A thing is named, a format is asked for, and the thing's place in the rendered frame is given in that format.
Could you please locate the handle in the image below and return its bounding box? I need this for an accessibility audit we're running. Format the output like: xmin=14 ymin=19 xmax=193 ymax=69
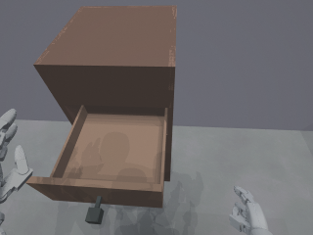
xmin=85 ymin=196 xmax=104 ymax=224

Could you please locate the drawer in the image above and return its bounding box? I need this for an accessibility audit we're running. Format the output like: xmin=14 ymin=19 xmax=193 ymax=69
xmin=26 ymin=105 xmax=168 ymax=209

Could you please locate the left robot hand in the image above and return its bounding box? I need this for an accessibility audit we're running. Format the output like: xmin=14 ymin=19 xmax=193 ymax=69
xmin=0 ymin=109 xmax=33 ymax=204

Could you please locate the cabinet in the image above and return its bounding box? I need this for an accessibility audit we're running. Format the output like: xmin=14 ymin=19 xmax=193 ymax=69
xmin=33 ymin=5 xmax=177 ymax=182

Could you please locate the right robot hand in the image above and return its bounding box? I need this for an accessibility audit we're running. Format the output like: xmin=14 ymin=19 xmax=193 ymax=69
xmin=229 ymin=185 xmax=269 ymax=235

